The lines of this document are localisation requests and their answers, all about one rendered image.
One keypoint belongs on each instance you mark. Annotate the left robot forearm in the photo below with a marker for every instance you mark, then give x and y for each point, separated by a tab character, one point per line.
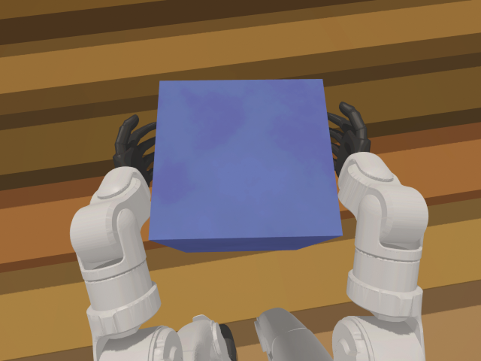
106	236

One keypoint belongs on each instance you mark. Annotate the right robot forearm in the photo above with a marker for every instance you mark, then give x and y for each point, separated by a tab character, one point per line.
391	222

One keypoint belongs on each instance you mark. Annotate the robot left shin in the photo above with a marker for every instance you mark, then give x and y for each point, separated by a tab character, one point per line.
224	357

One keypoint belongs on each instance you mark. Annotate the robot right upper arm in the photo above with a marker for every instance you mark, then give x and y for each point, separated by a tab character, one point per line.
366	338

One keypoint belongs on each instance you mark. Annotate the robot left upper arm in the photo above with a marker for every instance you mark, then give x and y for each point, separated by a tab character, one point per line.
158	343

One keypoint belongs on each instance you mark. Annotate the carton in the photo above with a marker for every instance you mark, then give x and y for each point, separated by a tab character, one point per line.
243	165

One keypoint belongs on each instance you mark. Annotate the left robot hand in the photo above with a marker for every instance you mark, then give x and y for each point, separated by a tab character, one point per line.
129	153

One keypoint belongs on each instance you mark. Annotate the right robot hand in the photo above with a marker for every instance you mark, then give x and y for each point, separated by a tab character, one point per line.
355	138

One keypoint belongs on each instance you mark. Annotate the left robot foot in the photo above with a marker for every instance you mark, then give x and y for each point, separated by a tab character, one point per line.
227	335

